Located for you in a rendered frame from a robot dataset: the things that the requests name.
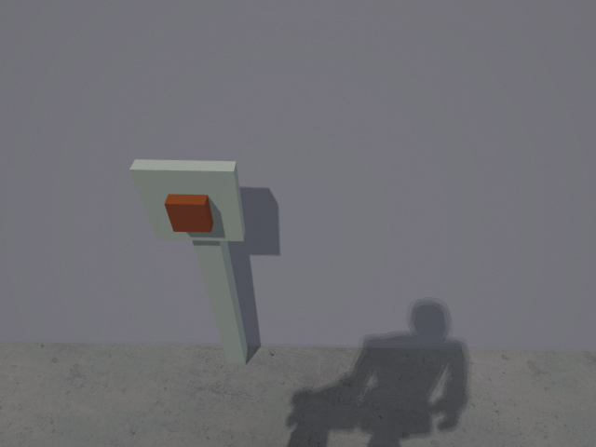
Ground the panel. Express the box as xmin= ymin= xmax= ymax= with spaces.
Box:
xmin=129 ymin=159 xmax=248 ymax=366

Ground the button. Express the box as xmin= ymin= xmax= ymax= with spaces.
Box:
xmin=165 ymin=194 xmax=213 ymax=232

